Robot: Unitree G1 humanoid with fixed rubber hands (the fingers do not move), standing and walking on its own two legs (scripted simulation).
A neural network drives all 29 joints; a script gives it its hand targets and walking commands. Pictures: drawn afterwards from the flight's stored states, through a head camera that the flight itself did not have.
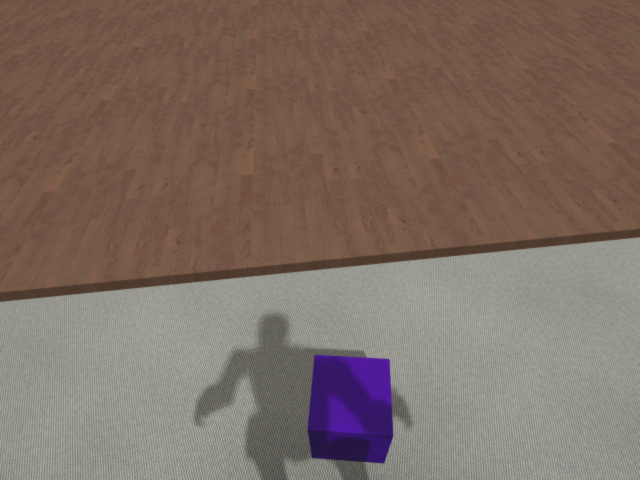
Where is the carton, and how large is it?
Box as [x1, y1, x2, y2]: [308, 355, 392, 462]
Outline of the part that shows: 315,355 308,420 308,435 312,457 383,462 392,437 389,359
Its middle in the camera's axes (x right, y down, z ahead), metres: +0.08 +0.48 +1.10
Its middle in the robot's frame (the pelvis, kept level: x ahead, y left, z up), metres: +0.46 -0.03 -0.66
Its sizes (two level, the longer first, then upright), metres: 0.210 0.200 0.250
